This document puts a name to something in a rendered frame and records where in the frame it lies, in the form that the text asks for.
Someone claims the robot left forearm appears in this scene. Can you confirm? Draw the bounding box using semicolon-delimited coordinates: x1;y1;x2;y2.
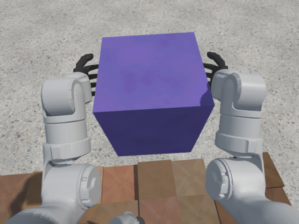
41;72;93;198

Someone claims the right robot upper arm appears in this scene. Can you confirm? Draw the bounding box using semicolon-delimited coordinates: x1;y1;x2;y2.
205;158;299;224

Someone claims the left robot upper arm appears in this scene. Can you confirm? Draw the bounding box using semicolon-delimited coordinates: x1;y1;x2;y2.
4;163;101;224

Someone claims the robot right forearm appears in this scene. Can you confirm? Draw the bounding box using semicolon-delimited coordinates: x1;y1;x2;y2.
211;69;266;181

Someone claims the carton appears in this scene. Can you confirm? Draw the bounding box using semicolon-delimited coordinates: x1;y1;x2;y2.
93;32;215;156

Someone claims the robot right hand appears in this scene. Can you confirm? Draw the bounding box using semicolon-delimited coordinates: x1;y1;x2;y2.
203;52;228;89

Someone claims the robot left hand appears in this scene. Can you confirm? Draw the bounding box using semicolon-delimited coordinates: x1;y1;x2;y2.
73;53;99;96

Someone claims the robot left shin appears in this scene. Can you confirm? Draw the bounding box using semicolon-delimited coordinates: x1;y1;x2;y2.
124;212;136;218

